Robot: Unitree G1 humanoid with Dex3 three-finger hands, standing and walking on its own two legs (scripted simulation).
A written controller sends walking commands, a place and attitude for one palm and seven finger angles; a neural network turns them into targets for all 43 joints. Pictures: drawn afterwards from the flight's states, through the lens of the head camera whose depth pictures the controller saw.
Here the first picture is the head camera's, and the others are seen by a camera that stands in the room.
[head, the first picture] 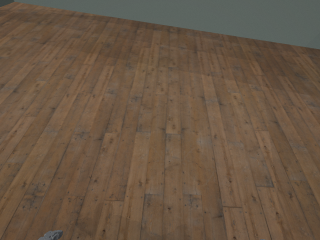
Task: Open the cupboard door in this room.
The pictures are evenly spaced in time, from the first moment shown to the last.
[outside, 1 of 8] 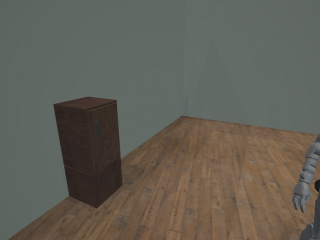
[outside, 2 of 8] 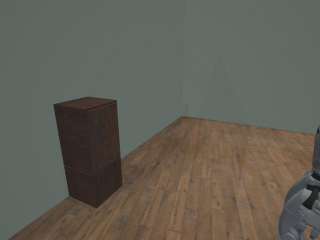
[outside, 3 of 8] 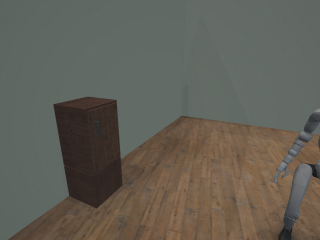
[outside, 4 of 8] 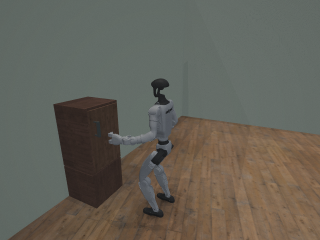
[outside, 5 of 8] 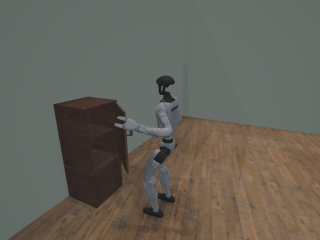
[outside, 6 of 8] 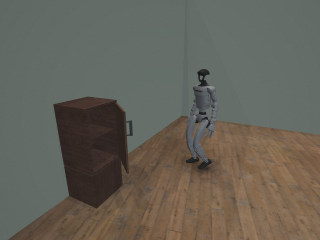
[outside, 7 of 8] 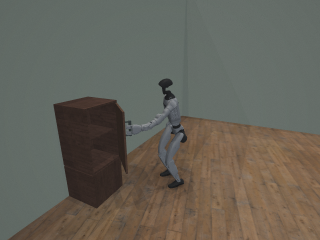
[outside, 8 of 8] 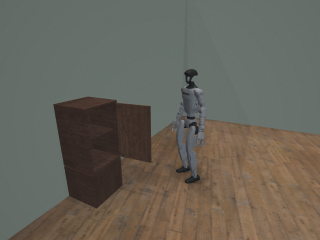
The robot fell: no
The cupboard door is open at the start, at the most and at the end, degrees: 0 96 96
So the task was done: yes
